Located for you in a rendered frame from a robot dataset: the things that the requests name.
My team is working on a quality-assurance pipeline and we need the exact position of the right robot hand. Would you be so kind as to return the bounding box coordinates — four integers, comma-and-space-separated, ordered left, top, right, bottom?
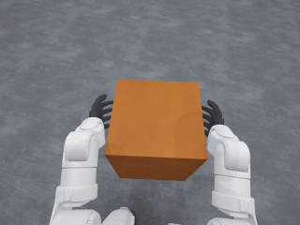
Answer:
202, 99, 224, 137

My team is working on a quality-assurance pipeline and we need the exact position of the left robot forearm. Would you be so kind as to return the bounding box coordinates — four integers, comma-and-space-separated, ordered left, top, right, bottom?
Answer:
49, 117, 106, 225

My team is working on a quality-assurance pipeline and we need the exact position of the carton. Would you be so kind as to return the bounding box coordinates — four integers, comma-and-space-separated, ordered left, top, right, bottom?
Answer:
104, 79, 208, 181

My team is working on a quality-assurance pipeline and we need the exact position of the right robot forearm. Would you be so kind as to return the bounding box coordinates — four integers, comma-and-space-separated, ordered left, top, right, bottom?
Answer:
206, 125, 258, 225

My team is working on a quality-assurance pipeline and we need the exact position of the left robot upper arm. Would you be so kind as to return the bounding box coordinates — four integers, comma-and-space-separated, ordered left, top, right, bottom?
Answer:
51, 209, 101, 225

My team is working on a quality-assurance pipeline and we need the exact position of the left robot hand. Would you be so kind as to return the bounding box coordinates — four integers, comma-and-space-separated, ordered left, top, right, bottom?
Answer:
89, 94, 113, 129

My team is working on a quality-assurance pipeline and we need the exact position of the left robot thigh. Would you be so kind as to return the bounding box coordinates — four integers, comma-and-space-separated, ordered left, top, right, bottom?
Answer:
101, 209, 135, 225

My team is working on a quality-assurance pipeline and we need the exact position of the robot left shin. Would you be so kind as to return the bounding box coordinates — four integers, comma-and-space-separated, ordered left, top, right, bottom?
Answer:
120, 207, 132, 214

